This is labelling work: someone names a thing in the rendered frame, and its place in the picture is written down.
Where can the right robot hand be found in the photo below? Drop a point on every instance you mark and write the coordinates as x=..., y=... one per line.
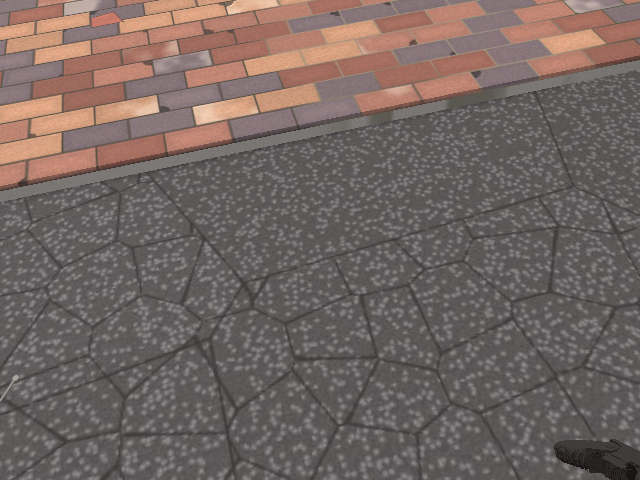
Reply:
x=614, y=459

